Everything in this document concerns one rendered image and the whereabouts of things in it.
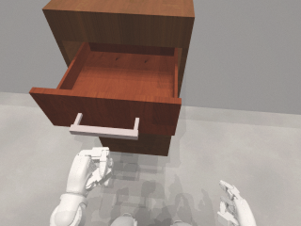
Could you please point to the handle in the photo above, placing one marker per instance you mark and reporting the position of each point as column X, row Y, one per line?
column 98, row 131

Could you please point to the left robot thigh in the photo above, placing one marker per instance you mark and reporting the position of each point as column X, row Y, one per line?
column 124, row 221

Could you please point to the left robot hand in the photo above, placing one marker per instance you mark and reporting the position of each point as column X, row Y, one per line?
column 96, row 162

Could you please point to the cabinet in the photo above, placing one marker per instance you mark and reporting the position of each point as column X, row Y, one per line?
column 158, row 23

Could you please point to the right robot hand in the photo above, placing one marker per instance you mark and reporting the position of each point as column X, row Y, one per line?
column 239, row 212

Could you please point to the drawer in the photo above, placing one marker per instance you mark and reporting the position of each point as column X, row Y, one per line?
column 112, row 84

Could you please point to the robot left forearm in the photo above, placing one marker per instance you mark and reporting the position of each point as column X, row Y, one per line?
column 71, row 211

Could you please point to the left robot shin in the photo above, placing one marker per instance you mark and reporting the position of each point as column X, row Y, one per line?
column 127, row 215

